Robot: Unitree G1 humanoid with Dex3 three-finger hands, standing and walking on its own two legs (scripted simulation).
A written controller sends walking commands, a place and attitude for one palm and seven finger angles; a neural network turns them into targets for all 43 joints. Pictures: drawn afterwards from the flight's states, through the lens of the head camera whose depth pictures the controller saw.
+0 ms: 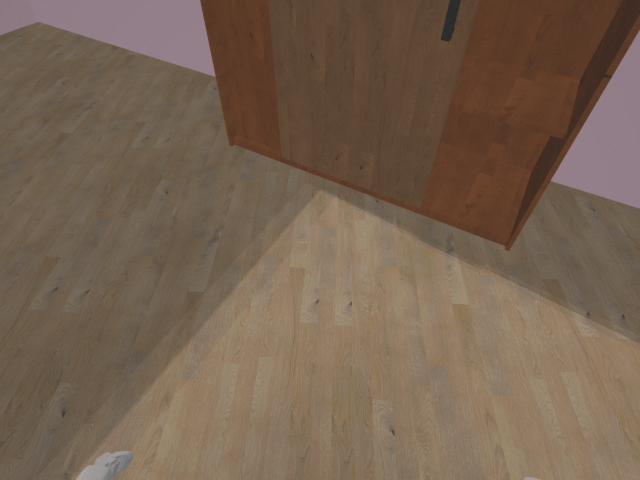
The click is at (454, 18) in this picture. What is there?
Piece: wardrobe's sliding door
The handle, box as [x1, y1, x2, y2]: [441, 0, 460, 41]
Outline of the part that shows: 460,0 450,0 441,36 441,39 448,41 451,37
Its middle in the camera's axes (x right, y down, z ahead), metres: +0.38 -0.68 +1.07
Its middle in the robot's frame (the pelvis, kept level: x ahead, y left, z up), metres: +1.29 -0.32 +0.12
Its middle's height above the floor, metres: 0.89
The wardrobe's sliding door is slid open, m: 0.38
